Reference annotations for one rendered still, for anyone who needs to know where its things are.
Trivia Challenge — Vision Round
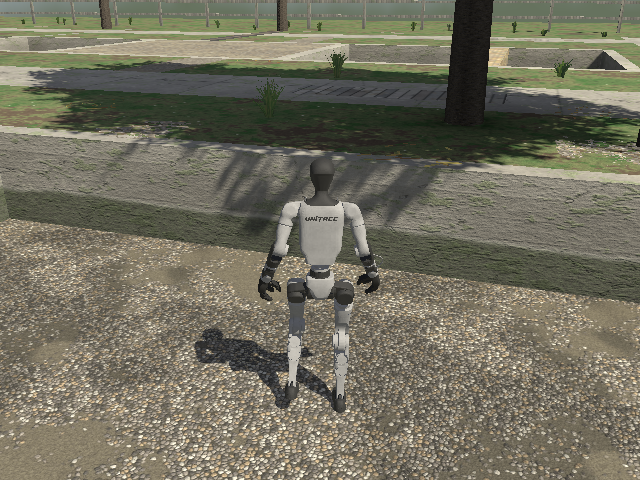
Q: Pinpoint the robot left thigh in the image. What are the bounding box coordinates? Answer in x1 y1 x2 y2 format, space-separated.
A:
287 278 307 336

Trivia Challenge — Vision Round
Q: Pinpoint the left robot hand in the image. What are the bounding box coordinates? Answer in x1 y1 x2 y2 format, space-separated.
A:
258 278 281 301

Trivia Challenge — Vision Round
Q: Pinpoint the right robot upper arm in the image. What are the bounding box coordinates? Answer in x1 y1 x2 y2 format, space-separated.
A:
342 202 370 257

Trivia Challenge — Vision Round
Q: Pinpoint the left robot upper arm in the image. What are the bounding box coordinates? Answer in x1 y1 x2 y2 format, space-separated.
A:
272 201 301 257

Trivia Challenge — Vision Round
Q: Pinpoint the right robot hand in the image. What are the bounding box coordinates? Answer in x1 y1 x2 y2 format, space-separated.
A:
357 274 380 294

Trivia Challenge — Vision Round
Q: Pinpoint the left robot forearm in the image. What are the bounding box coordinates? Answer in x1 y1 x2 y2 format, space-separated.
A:
260 241 282 283

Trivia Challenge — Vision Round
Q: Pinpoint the robot torso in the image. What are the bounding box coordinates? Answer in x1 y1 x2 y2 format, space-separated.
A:
298 197 344 300

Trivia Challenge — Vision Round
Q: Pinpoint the right robot forearm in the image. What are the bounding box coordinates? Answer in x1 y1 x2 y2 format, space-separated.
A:
360 241 378 278

